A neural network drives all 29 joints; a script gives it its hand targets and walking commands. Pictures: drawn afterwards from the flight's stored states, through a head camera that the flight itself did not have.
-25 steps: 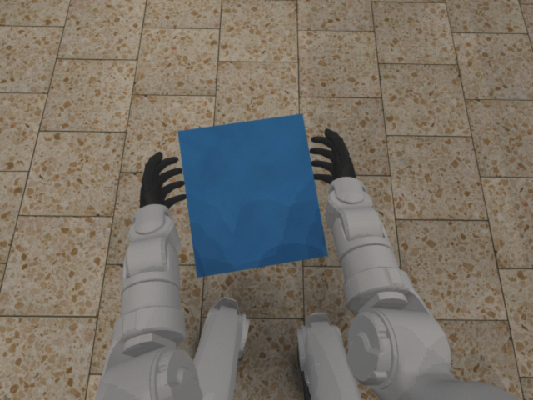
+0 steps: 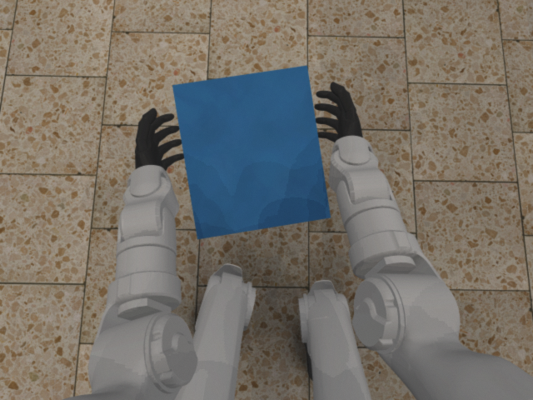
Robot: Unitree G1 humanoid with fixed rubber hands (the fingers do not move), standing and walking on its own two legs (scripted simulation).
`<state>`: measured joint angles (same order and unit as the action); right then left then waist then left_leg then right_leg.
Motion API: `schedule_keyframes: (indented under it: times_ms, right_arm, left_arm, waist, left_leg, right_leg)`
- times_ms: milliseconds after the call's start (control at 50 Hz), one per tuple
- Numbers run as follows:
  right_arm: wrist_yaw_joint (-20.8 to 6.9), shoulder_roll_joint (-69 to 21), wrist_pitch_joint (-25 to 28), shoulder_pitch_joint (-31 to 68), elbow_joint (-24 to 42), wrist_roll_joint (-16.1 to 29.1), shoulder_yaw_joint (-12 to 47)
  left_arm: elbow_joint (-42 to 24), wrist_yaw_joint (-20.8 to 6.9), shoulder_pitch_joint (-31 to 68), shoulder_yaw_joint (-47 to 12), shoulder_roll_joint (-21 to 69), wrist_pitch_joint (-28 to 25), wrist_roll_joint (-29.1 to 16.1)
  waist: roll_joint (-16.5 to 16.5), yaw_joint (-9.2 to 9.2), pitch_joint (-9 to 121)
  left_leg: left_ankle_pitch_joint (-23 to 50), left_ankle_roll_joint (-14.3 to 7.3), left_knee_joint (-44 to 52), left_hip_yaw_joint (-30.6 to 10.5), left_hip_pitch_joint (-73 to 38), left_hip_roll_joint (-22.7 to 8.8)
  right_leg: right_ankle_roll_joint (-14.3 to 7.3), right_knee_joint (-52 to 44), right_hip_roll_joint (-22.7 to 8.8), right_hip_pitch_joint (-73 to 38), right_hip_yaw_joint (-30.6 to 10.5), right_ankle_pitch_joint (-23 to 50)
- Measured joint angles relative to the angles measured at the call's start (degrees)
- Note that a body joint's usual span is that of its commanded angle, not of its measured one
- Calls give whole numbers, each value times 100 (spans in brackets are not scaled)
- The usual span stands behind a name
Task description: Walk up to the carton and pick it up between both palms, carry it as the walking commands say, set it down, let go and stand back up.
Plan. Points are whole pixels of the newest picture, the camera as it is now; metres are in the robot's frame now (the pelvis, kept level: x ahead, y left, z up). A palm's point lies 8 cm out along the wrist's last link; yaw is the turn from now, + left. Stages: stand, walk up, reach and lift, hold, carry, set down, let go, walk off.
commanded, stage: set down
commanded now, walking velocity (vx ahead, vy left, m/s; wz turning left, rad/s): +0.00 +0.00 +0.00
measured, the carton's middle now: (253, 158) +0.47 +0.08 -0.18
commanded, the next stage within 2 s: none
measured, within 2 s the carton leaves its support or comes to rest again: neither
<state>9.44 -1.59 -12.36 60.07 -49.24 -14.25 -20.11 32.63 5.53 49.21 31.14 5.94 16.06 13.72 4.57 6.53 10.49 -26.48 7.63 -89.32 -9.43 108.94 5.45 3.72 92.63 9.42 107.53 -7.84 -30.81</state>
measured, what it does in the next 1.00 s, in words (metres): lowers itself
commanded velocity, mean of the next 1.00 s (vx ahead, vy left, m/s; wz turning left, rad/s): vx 0.00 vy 0.00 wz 0.00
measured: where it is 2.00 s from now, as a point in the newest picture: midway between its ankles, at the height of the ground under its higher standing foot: (264, 343)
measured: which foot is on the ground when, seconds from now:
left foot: down 0.00-1.00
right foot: down 0.00-1.00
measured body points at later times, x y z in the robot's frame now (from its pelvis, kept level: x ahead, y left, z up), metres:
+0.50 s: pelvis -0.02 +0.00 -0.06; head +0.30 +0.03 +0.25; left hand +0.45 +0.23 -0.19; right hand +0.53 -0.05 -0.18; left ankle +0.10 +0.16 -0.51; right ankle +0.07 -0.13 -0.51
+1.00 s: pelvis -0.02 +0.00 -0.11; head +0.34 +0.03 +0.15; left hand +0.48 +0.23 -0.27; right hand +0.55 -0.05 -0.27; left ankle +0.10 +0.16 -0.51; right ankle +0.07 -0.13 -0.51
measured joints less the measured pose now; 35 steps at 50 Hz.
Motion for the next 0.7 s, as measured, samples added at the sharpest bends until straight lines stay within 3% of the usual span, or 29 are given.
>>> schedule_keyframes:
  times_ms: [280, 700]
  right_arm:
    - [-46, 280, -77, 738, -257, 98, -41]
    - [-15, 645, -139, 1613, -455, 262, 148]
  left_arm:
    - [135, 57, 707, 112, -172, 104, -19]
    - [350, -81, 1557, 211, -509, 79, -157]
  waist:
    - [25, -6, -380]
    - [-9, 47, -1077]
  left_leg:
    - [-29, 60, -694, -17, 741, 92]
    - [-135, 151, -1562, 13, 1619, 157]
  right_leg:
    - [104, 677, 106, 733, 12, -35]
    - [189, 1577, 242, 1646, 34, -135]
